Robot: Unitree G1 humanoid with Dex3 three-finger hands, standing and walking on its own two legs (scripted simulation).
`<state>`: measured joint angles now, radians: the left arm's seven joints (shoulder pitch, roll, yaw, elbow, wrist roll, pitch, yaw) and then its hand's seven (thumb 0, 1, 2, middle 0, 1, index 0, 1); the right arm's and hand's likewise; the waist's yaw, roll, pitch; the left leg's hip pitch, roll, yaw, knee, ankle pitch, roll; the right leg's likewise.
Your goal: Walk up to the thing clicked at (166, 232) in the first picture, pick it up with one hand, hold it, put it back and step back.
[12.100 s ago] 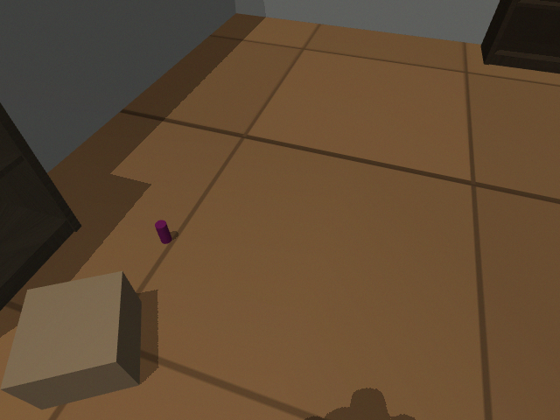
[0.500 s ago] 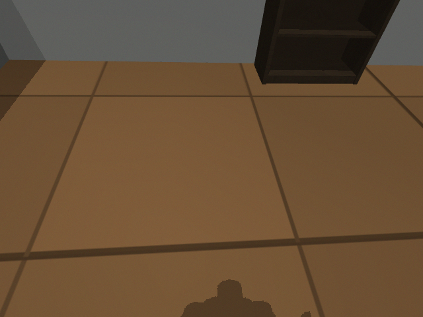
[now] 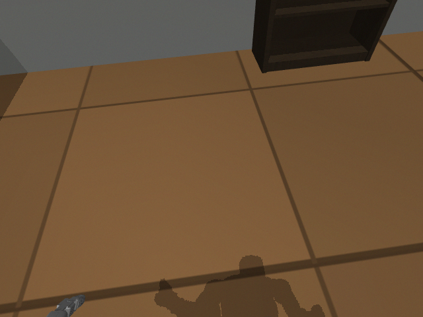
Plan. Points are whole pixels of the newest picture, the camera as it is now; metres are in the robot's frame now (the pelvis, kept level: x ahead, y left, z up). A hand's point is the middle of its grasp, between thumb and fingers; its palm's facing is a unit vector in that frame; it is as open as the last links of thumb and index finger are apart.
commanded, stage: walk up
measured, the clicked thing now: out of the picture -0.53 +0.82 -0.71
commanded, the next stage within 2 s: none
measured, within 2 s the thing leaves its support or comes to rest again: neither
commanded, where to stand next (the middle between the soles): +0.69 +0.01 m, yaw +2 degrees
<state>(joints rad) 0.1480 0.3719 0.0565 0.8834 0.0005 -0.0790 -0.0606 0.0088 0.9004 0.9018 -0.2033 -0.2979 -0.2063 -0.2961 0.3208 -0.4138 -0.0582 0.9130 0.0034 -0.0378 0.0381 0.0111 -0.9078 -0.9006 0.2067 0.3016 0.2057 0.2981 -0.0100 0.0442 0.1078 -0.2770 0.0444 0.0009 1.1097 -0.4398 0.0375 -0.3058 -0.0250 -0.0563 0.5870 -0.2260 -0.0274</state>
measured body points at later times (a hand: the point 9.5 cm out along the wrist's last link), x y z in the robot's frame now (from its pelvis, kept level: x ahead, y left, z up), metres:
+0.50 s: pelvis +0.22 +0.04 +0.01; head +0.24 +0.06 +0.46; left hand +0.29 +0.36 -0.12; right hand +0.27 -0.29 -0.08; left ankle +0.24 +0.15 -0.73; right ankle +0.28 -0.11 -0.68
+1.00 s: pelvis +0.43 +0.00 +0.01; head +0.45 +0.00 +0.46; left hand +0.49 +0.32 -0.09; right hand +0.53 -0.32 -0.10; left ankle +0.54 +0.15 -0.69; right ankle +0.41 -0.12 -0.73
